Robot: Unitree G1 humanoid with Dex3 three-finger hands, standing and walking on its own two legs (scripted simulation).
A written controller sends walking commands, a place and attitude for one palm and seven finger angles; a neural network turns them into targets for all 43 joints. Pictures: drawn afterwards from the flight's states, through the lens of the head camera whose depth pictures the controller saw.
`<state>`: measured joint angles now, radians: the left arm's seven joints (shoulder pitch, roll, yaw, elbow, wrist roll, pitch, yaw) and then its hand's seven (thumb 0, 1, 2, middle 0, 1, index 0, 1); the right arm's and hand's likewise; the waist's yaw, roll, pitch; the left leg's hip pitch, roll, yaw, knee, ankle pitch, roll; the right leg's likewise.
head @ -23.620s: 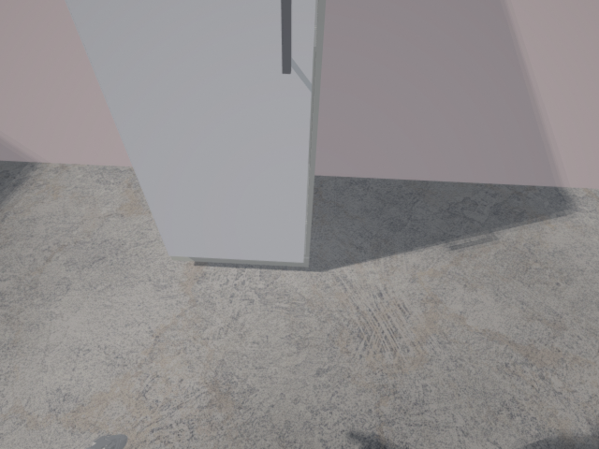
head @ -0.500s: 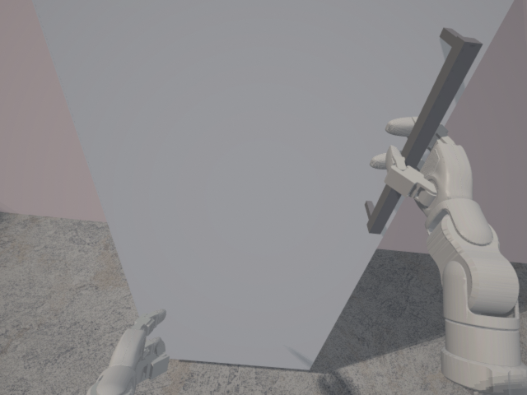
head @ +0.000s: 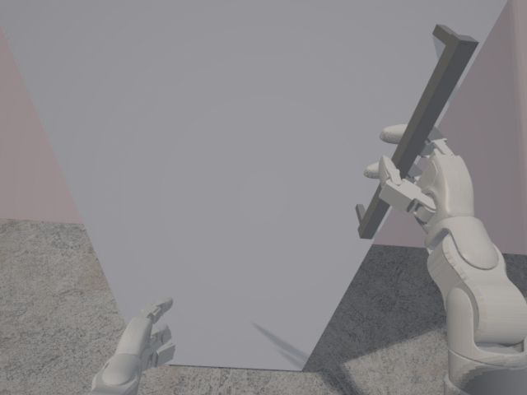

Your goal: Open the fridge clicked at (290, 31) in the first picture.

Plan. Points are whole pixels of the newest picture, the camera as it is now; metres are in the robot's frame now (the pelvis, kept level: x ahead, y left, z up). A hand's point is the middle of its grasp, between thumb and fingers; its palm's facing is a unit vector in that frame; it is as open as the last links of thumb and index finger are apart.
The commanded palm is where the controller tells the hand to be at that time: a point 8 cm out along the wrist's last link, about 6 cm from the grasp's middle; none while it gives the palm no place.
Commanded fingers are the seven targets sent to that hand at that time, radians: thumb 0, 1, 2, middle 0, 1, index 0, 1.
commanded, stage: pull the door a little, standing still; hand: right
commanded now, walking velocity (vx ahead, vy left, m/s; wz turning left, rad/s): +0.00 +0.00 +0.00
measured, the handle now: (397, 150) +0.37 -0.13 +0.25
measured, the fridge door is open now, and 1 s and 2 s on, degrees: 1 20 42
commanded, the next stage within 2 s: walk backward, drawing the door open in 0.22 s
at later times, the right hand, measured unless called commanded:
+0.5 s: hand (396, 251) +0.22 -0.10 +0.23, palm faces +0.01 +0.98 -0.21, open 6.8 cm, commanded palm +0.19 -0.16 +0.23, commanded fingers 0.00 -0.90 -0.90 0.45 1.40 0.45 1.40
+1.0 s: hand (392, 309) +0.16 -0.08 +0.22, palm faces +0.02 +0.96 -0.29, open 7.6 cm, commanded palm +0.13 -0.14 +0.23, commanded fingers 0.00 -0.90 -0.90 0.45 1.40 0.45 1.40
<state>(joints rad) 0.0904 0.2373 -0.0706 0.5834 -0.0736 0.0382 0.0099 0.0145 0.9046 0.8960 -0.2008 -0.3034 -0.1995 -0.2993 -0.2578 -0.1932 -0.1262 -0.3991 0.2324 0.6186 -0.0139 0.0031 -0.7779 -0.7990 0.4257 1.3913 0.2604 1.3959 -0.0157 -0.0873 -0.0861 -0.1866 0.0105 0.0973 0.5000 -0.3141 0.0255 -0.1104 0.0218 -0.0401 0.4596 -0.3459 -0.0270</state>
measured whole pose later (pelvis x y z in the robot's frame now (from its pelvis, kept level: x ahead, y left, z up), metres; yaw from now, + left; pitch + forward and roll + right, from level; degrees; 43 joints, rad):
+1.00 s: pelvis -0.14 +0.01 -0.01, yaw -2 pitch -1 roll -3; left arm 0.22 0.16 -0.01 0.57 0.00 -0.03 0.02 0.01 0.91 0.90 -0.20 -0.30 -0.20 -0.30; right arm -0.06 -0.29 -0.03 -0.51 0.00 -0.01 -0.11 -0.13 -0.65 -0.69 0.42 1.40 0.13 1.07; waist 0.11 0.00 0.10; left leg -0.47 0.04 0.04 0.79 -0.34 0.00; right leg -0.24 -0.02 0.01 0.50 -0.25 0.06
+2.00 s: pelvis -0.14 +0.31 -0.01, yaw -45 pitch +1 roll -2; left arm 0.04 0.20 0.05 0.54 -0.01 0.00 0.01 0.01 0.91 0.90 -0.20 -0.30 -0.20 -0.30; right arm -0.21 -0.26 0.06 -0.57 0.02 -0.07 -0.06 -0.10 -0.62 -0.84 0.54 1.40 0.16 1.20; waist 0.04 0.08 0.22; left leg -0.31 0.05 0.24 0.58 -0.29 0.10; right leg -0.22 0.02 -0.15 0.58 -0.35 0.00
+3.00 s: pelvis +0.02 +0.56 +0.00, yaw -64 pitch -2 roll +1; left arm 0.10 0.19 -0.06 0.71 -0.03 -0.01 0.08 0.01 0.90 0.89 -0.21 -0.30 -0.21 -0.30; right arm -0.65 -0.39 -0.17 0.48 0.05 -0.11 -0.07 -0.10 -0.68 -0.83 0.49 1.44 0.39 1.40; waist -0.05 -0.03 0.05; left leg -0.18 0.05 0.00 0.41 -0.19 -0.07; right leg -0.37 0.02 0.04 0.76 -0.34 -0.01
